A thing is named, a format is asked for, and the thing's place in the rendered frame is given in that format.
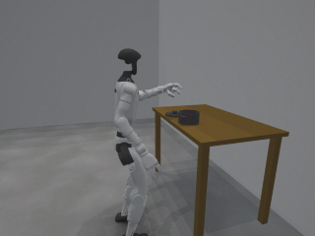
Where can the robot left foot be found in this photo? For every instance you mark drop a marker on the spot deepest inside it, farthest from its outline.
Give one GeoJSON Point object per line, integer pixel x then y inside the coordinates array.
{"type": "Point", "coordinates": [119, 217]}

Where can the robot right upper arm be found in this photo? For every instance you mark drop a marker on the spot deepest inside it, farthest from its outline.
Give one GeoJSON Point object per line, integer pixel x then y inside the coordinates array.
{"type": "Point", "coordinates": [127, 94]}

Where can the lid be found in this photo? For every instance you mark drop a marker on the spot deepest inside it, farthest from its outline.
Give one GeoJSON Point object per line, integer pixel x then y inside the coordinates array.
{"type": "Point", "coordinates": [170, 114]}

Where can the right robot hand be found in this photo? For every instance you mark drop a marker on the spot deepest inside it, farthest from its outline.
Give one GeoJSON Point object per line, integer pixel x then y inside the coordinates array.
{"type": "Point", "coordinates": [149, 161]}

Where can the left robot hand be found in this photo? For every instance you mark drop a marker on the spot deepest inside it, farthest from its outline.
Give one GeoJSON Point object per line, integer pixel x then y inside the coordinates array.
{"type": "Point", "coordinates": [168, 88]}

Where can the pot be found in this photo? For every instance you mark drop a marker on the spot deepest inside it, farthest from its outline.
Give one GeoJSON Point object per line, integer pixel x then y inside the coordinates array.
{"type": "Point", "coordinates": [188, 117]}

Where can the robot right forearm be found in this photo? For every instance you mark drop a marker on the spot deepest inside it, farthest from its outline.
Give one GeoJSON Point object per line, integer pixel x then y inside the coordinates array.
{"type": "Point", "coordinates": [127, 132]}

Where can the humanoid robot torso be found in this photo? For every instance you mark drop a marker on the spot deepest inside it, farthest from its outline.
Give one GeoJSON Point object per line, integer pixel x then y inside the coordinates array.
{"type": "Point", "coordinates": [119, 140]}

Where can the table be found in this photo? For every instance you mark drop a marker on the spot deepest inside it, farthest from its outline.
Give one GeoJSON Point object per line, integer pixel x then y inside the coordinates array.
{"type": "Point", "coordinates": [218, 127]}

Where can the robot left forearm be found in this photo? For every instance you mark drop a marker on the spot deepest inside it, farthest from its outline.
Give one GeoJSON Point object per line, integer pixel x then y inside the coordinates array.
{"type": "Point", "coordinates": [154, 91]}

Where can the robot left upper arm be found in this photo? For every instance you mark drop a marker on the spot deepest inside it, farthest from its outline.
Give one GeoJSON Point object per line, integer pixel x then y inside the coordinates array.
{"type": "Point", "coordinates": [142, 95]}

